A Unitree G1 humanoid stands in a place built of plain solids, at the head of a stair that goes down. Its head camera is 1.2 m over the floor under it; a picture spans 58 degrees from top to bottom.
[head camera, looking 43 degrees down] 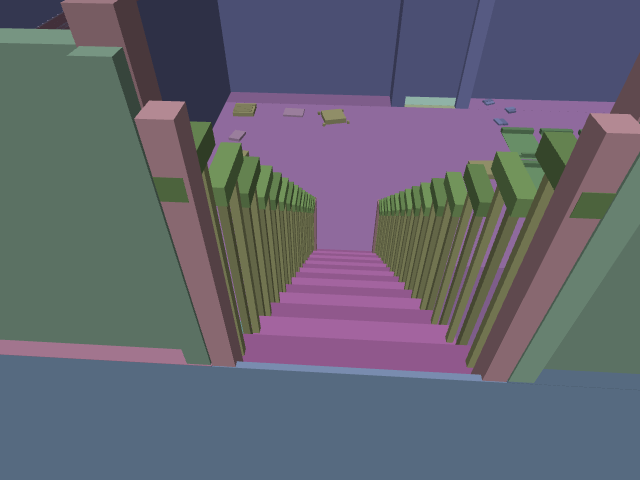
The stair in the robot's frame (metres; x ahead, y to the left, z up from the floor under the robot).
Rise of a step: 0.20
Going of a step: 0.23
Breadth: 0.90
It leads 4 degrees to the right of straight ahead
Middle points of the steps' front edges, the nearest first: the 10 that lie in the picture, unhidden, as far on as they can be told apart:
0.71 -0.12 0.00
0.94 -0.13 -0.19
1.18 -0.14 -0.39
1.41 -0.16 -0.58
1.65 -0.17 -0.78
1.88 -0.19 -0.97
2.12 -0.20 -1.17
2.35 -0.22 -1.36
2.59 -0.23 -1.56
2.82 -0.24 -1.75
